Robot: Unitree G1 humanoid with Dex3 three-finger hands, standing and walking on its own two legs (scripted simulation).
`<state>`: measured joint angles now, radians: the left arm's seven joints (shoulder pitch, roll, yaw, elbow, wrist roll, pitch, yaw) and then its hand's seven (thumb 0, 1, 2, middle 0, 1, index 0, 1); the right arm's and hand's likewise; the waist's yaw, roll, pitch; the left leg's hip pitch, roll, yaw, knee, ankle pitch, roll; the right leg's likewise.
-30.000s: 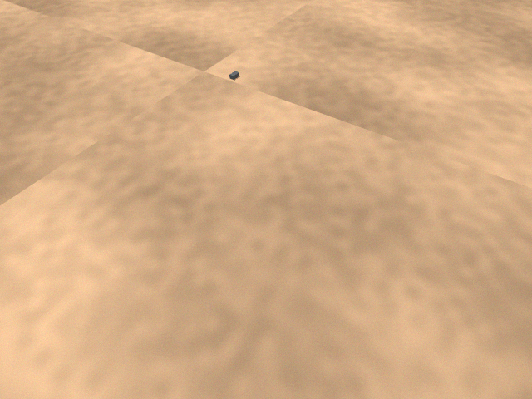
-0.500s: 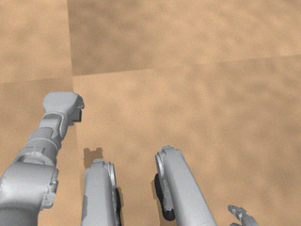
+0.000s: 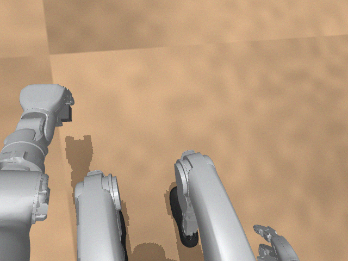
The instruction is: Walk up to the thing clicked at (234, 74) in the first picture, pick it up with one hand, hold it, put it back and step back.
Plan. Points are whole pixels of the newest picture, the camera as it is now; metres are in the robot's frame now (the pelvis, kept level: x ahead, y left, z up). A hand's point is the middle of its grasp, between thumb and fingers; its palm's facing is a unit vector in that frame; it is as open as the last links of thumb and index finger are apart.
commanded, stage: crouch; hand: left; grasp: from above
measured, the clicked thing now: (56, 113) +0.48 +0.21 -0.21
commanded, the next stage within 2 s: lower in 0.52 s
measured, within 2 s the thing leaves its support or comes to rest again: rests again in 1.96 s
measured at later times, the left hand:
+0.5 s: hand (59, 113) +0.49 +0.21 -0.23, palm faces -0.47 +0.02 -0.88, open 6.6 cm
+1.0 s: hand (65, 118) +0.49 +0.21 -0.28, palm faces -0.48 +0.02 -0.87, open 6.6 cm
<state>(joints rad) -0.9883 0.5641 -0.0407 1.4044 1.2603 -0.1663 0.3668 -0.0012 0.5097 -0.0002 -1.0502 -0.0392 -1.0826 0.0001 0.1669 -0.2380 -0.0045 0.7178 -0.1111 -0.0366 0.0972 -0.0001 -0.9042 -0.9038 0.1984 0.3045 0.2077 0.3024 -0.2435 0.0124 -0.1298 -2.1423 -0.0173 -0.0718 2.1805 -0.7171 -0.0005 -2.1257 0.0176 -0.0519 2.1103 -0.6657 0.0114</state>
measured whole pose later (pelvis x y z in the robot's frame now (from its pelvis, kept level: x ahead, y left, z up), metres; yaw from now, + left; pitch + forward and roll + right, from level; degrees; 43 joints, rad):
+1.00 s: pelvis -0.01 +0.00 -0.08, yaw -4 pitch +35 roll -9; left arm -1.11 0.74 -0.01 1.60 1.33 -0.21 0.45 0.00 0.50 0.00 -1.05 -0.05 -1.08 -0.03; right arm 0.17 -0.28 0.12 0.70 -0.17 -0.08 0.14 0.00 -0.91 -0.91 0.20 0.30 0.21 0.30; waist -0.34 -0.04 0.00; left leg -2.33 -0.02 -0.13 2.44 -0.72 0.00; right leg -2.30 0.03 -0.11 2.32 -0.64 0.02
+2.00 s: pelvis -0.01 +0.01 -0.09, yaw -9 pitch +31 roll -13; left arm -1.13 0.93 0.09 1.74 1.36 -0.20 0.60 0.00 0.53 0.00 -0.99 -0.15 -1.03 -0.08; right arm 0.17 -0.34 0.25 0.65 -0.24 -0.20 0.24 0.00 -0.91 -0.90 0.20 0.30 0.21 0.30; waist -0.43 -0.10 0.15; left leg -2.35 -0.01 -0.21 2.54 -0.74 0.00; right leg -2.29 0.05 -0.18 2.35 -0.62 0.03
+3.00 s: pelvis -0.01 +0.01 -0.09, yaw -10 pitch +30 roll -15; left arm -1.15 1.00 0.03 1.76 1.32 -0.21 0.61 0.00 0.13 0.44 -0.62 -0.50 -0.63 -0.48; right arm 0.15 -0.36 0.33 0.61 -0.24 -0.23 0.24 0.00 -0.91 -0.91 0.20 0.30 0.21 0.30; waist -0.45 -0.14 0.20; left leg -2.32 0.00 -0.24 2.52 -0.74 0.00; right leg -2.25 0.06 -0.20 2.31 -0.61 0.04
